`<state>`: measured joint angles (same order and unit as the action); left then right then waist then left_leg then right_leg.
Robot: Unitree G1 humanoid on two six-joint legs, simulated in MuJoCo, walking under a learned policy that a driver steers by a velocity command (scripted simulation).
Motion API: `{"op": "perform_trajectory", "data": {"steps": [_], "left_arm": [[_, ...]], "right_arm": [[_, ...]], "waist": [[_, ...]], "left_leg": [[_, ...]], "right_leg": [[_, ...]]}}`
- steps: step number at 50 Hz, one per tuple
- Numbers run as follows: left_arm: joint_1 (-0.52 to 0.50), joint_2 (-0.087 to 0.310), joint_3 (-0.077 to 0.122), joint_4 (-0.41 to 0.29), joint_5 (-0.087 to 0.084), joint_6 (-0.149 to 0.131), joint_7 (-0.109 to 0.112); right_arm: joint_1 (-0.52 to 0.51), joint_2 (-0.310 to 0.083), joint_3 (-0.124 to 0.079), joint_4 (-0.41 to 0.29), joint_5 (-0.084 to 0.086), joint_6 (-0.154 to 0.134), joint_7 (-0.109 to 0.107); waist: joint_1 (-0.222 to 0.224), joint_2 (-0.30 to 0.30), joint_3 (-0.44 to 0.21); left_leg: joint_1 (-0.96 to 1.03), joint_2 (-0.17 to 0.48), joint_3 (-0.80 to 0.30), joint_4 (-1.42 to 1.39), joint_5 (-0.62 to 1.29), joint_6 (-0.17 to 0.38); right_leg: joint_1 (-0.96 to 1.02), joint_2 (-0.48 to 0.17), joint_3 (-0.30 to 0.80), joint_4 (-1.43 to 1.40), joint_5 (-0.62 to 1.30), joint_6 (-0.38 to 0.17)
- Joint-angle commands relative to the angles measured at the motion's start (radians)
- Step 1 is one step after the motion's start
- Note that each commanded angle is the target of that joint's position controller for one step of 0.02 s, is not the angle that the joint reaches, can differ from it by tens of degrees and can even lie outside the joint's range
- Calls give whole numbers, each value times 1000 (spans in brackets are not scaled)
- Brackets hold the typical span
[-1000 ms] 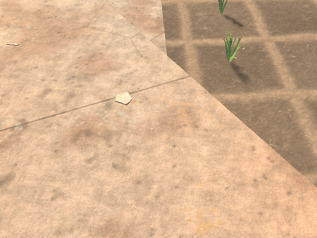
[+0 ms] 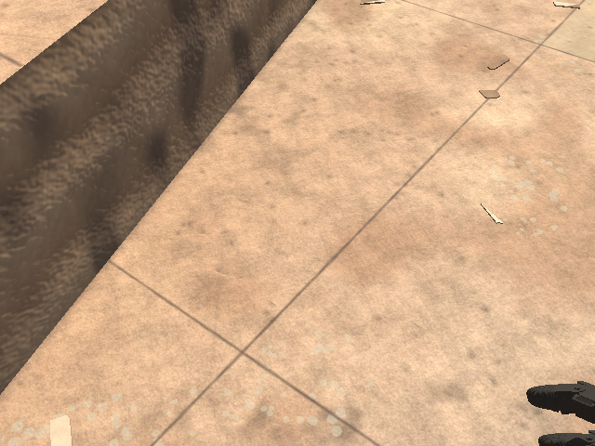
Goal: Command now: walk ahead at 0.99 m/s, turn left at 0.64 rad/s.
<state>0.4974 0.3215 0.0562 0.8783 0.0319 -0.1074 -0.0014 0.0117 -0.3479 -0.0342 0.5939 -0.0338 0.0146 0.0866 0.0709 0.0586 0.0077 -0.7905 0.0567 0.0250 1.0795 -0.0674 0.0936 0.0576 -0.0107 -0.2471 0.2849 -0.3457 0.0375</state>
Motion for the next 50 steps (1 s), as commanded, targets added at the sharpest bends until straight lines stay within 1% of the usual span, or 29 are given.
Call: {"op": "perform_trajectory", "data": {"steps": [1,4,6,7,8,9,10,11,12,13,15,17,19,21,22,25,26,27,28,29,30,31,32,33,35,38,42,47,50], "left_arm": [[-71,83,2,-55,3,-32,-3],[-4,160,6,-9,-9,-9,8],[-24,227,14,9,-10,19,21],[-61,226,13,4,-21,28,21],[-20,96,-9,-28,-10,27,5],[77,19,-24,-82,-61,21,-6],[-93,116,0,-101,-56,20,5],[-122,78,-5,-109,-57,17,1],[-117,46,-12,-83,-48,23,-5],[-96,24,-13,-59,-35,41,-15],[-61,-4,-12,-38,-23,77,-32],[-153,-18,-7,-64,-15,96,-37],[-240,-51,-17,-113,-14,90,-45],[-288,-70,-32,-128,-20,78,-59],[-292,-26,-12,-137,-89,49,-52],[-148,61,28,-134,-63,54,-66],[-9,126,58,-108,-59,74,-63],[143,174,84,-71,-54,95,-48],[135,150,71,-46,-57,106,-27],[-32,191,52,-125,6,74,-21],[-109,238,66,-218,36,51,-35],[-213,223,76,-286,0,48,-44],[-279,177,68,-301,-47,49,-42],[-307,151,57,-309,-63,49,-37],[-318,142,59,-320,-53,58,-18],[-273,153,70,-307,-60,87,27],[-278,164,82,-333,-73,147,72],[-277,132,80,-363,-55,162,71],[-317,132,79,-395,-56,163,64]], "right_arm": [[-89,18,28,-72,-3,-20,20],[-87,-10,24,-45,-12,-39,1],[176,-71,-6,35,-24,-46,-26],[391,-105,-27,106,-31,-51,-47],[461,-197,-51,142,-46,-53,-70],[420,-260,-68,106,-49,-61,-77],[403,-199,-70,121,-27,-65,-81],[355,-148,-55,152,-23,-79,-83],[316,-95,-46,168,-22,-93,-77],[280,-61,-37,177,-17,-103,-79],[289,-4,-22,199,1,-124,-78],[285,11,-17,220,20,-143,-79],[264,22,-12,225,22,-151,-84],[218,17,-10,215,29,-150,-92],[144,-41,-26,160,35,-138,-126],[159,-162,-55,136,58,-107,-167],[122,-165,-60,120,64,-98,-163],[76,-128,-51,110,72,-98,-146],[64,3,-19,115,63,-106,-108],[252,100,8,63,30,-119,-82],[380,-2,4,59,30,-132,-75],[308,-98,-15,44,39,-133,-78],[220,-113,-28,34,33,-121,-92],[188,-109,-30,29,24,-104,-105],[143,-101,-36,13,16,-73,-116],[61,-13,-20,-12,12,-65,-122],[-14,-10,-26,-17,36,-55,-123],[-104,-29,-42,-26,31,-79,-115],[-70,-59,-59,-6,32,-97,-101]], "waist": [[-60,-74,164],[-85,-113,126],[-238,-178,-48],[-350,-178,-143],[-282,-25,-271],[-177,148,-443],[-232,-30,-333],[-174,-27,-141],[-131,-76,-42],[-90,-69,-5],[-51,-15,11],[-32,-34,95],[-16,3,118],[-12,10,112],[-27,35,74],[51,86,-98],[123,86,-154],[203,5,-185],[175,-240,-53],[-54,-451,-85],[-58,-334,-363],[-63,-133,-314],[-96,31,-189],[-120,70,-134],[-127,27,-79],[-98,-17,-113],[-66,-116,-194],[-28,-201,-123],[-41,-216,-118]], "left_leg": [[161,-16,39,-255,94,37],[313,-137,126,-391,-12,77],[616,-172,91,-432,-139,109],[877,-125,26,-535,-97,128],[1139,126,-253,-499,-345,107],[1309,392,-776,-660,-483,158],[1172,329,-693,-750,-427,113],[995,300,-533,-771,-319,110],[844,257,-414,-810,-213,90],[749,200,-300,-847,-182,56],[672,185,-191,-901,-119,40],[647,170,-34,-908,291,24],[608,110,124,-899,577,-7],[579,48,236,-877,572,-29],[598,31,227,-813,634,-60],[709,96,201,-575,909,-96],[671,103,184,-407,906,-101],[562,73,172,-125,679,-116],[393,-107,155,258,-394,-153],[137,-212,-23,548,-637,-169],[108,-202,-209,630,-576,-163],[105,-161,-226,531,-495,-125],[90,-122,-211,433,-430,-123],[120,-99,-212,362,-397,-130],[195,-80,-214,208,-377,-157],[214,-117,-174,-37,-282,-193],[216,-152,-194,-230,-112,-205],[206,-154,-241,-388,-98,-185],[313,-147,-256,-537,-105,-162]], "right_leg": [[-226,-214,32,-271,429,-99],[-53,-244,17,-168,1126,-139],[-23,-271,50,209,1404,-152],[-146,-236,64,505,1267,-148],[-401,-126,119,890,363,-145],[-697,9,277,1214,-140,-133],[-775,-30,350,1216,2,-148],[-791,-63,326,1152,75,-145],[-750,-104,324,1082,105,-138],[-694,-125,328,1043,123,-132],[-653,-151,325,1011,138,-116],[-722,-151,287,969,148,-90],[-711,-114,205,827,254,-83],[-606,-60,131,565,412,-95],[-551,-19,123,483,477,-78],[-300,84,79,381,508,-87],[-141,96,101,390,492,-115],[57,70,170,345,571,-159],[70,4,278,207,754,-195],[134,-119,671,308,1299,-348],[244,-293,970,163,1078,-515],[147,-271,1003,70,678,-503],[-2,-214,959,24,428,-448],[-123,-192,933,2,404,-413],[-269,-107,795,16,583,-359],[-294,-10,669,88,800,-291],[-225,27,690,142,657,-173],[-184,14,817,178,491,-174],[-182,10,894,231,474,-172]]}}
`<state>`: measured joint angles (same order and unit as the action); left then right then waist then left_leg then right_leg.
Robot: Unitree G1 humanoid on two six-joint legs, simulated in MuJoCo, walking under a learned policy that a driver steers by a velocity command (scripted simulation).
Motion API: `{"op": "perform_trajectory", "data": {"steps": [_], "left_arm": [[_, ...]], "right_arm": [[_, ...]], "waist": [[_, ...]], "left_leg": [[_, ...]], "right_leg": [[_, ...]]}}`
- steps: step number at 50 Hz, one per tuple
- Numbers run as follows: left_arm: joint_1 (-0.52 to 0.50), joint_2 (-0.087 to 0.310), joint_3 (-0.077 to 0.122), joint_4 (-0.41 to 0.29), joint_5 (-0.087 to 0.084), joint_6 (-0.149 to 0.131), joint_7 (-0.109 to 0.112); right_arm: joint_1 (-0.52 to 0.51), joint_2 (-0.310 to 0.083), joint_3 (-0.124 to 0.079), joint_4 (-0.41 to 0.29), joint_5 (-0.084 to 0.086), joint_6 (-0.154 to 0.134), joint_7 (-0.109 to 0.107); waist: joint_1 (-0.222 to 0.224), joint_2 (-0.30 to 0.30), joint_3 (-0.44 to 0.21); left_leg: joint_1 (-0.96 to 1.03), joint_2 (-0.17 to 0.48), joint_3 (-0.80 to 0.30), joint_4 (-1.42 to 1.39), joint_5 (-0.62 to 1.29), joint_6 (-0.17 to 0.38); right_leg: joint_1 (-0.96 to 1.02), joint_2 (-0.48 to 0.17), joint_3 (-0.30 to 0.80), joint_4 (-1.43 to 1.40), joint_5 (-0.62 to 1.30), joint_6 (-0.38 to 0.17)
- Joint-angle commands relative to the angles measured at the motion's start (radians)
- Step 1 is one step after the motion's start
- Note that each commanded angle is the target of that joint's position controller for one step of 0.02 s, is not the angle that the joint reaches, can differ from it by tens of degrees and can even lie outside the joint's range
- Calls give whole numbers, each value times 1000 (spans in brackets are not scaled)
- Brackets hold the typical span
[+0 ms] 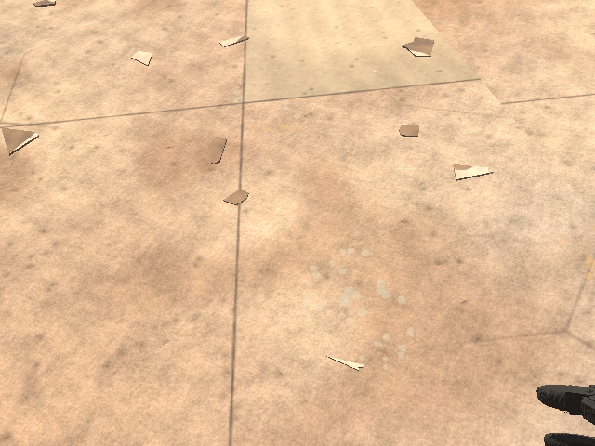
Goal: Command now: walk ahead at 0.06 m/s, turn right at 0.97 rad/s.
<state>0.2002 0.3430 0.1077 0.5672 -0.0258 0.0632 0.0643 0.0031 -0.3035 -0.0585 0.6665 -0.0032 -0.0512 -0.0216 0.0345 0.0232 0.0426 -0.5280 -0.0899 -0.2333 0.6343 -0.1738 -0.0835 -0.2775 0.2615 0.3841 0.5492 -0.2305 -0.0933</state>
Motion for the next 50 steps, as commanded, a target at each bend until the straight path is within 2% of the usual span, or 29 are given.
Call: {"op": "perform_trajectory", "data": {"steps": [1,2,3,4,5,6,7,8,10,13,15,17,22,23,24,25,26,27,28,30,33,34,37,41,45,46,48,49,50], "left_arm": [[-40,108,26,-94,0,-6,-2],[-45,96,19,-97,-5,-4,-7],[34,32,-1,-85,0,-2,-15],[78,33,-5,-101,0,-2,-21],[101,132,17,-107,3,-11,-36],[76,192,34,-77,-4,-10,-43],[65,192,38,-56,-7,0,-42],[66,169,31,-51,-5,9,-38],[60,116,9,-62,-5,13,-41],[9,76,-10,-90,-9,4,-41],[-13,55,-20,-94,1,-2,-41],[-20,28,-32,-91,12,-8,-44],[61,43,-27,-35,17,-4,-62],[126,31,-29,3,19,-4,-67],[182,20,-34,38,18,-4,-69],[294,83,-23,59,19,-9,-60],[290,239,21,57,35,-32,-64],[229,181,5,44,47,-74,-59],[154,135,-9,49,50,-105,-51],[79,64,-29,42,32,-141,-43],[89,37,-35,56,41,-169,-43],[123,71,-31,84,73,-147,-60],[149,58,-31,104,74,-146,-61],[203,64,-22,160,70,-156,-44],[242,56,-23,219,74,-155,-36],[252,53,-25,234,76,-150,-37],[232,73,-29,248,73,-142,-34],[245,101,-26,264,73,-133,-31],[243,135,-20,270,72,-123,-31]], "right_arm": [[-31,-115,-43,-61,8,-37,11],[6,-109,-47,-44,12,-39,14],[10,-119,-48,-45,4,-32,9],[24,-164,-52,-64,-26,-14,2],[83,-152,-57,-52,-37,-6,2],[47,-106,-48,-75,-25,0,-4],[15,-80,-40,-86,-16,14,-13],[1,-83,-35,-93,-9,27,-25],[3,-99,-35,-83,-21,43,-41],[58,-110,-42,-57,-26,55,-54],[75,-119,-48,-43,-19,58,-45],[67,-139,-55,-36,-9,63,-32],[79,-149,-51,-3,29,61,-1],[108,-136,-45,13,41,60,5],[142,-73,-23,29,40,50,19],[113,21,13,8,9,36,46],[20,-55,-18,-49,41,16,41],[-41,-137,-43,-56,61,4,32],[5,-124,-46,-38,65,0,30],[107,-118,-54,22,41,2,25],[170,-85,-51,52,38,10,30],[180,-73,-45,71,-60,45,66],[139,-69,-46,54,-28,76,109],[74,-72,-40,36,-39,75,119],[-37,-48,-15,-17,-39,75,137],[-55,-40,-7,-35,-35,75,138],[-22,-21,7,-51,-29,72,120],[73,-32,2,-31,-32,67,106],[247,-64,-15,8,-33,52,93]], "waist": [[-19,-183,-151],[-38,-135,-151],[2,2,-200],[29,188,-202],[24,257,-252],[3,175,-201],[2,109,-151],[6,69,-123],[0,71,-75],[-43,112,-108],[-61,98,-143],[-61,103,-159],[-21,137,-158],[0,108,-181],[13,38,-190],[53,-193,-193],[94,-312,-76],[94,-212,24],[42,-229,64],[-4,-207,35],[-22,-172,6],[-29,-94,9],[-13,-144,67],[0,-108,125],[31,-97,175],[34,-94,174],[-8,-106,124],[-55,-121,54],[-131,-131,-45]], "left_leg": [[130,9,6,-162,36,24],[248,39,21,-281,155,48],[439,193,-78,-291,281,123],[547,389,-286,-262,532,267],[536,515,-452,-287,430,371],[483,453,-361,-287,305,353],[427,376,-230,-287,172,304],[373,336,-154,-301,98,275],[295,287,-21,-342,119,270],[387,309,68,-362,172,304],[412,323,90,-355,181,319],[381,333,127,-352,188,321],[356,361,146,-287,201,297],[269,340,159,-274,20,268],[102,281,201,-223,-263,202],[-160,168,310,122,-464,101],[-425,112,255,307,-427,98],[-458,143,142,408,-301,117],[-501,127,79,419,-172,135],[-468,131,53,451,1,109],[-407,132,97,537,155,63],[-284,105,174,517,125,56],[-326,120,199,513,186,50],[-461,155,213,434,162,91],[-465,186,317,300,59,165],[-447,182,352,259,8,192],[-215,96,444,138,-82,257],[-68,19,480,128,-148,280],[133,-33,467,104,-182,303]], "right_leg": [[122,-243,274,-10,294,-29],[67,-193,235,62,108,-1],[-52,-121,139,216,-285,36],[-233,-15,-37,378,-514,83],[-298,-93,-95,580,-479,135],[-317,-149,-126,655,-380,166],[-332,-174,-148,695,-299,177],[-330,-193,-182,741,-243,180],[-334,-227,-283,746,-172,182],[-372,-294,-345,656,-137,199],[-321,-320,-350,554,-155,201],[-217,-322,-368,432,-179,181],[-9,-275,-408,66,-104,104],[141,-250,-426,-76,-60,66],[336,-260,-385,-129,-111,35],[500,-511,-41,-226,-384,-45],[338,-700,275,-397,-727,-204],[291,-671,240,-449,-711,-182],[293,-637,140,-442,-579,-126],[311,-567,-79,-422,-353,-33],[269,-526,-279,-438,-162,3],[143,-474,-369,-472,-177,37],[143,-486,-430,-494,-169,28],[323,-546,-471,-509,-174,10],[460,-563,-573,-501,-1,7],[494,-559,-612,-464,146,7],[464,-547,-691,-307,849,16],[465,-558,-689,-146,1209,9],[415,-571,-674,90,1342,4]]}}
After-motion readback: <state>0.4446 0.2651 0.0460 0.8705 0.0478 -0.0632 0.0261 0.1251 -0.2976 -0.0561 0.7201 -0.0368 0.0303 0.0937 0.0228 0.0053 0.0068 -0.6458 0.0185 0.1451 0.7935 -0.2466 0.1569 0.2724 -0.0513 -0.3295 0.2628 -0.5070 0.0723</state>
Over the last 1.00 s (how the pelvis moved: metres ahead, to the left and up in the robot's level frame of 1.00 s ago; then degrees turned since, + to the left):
0.71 -0.02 0.00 -39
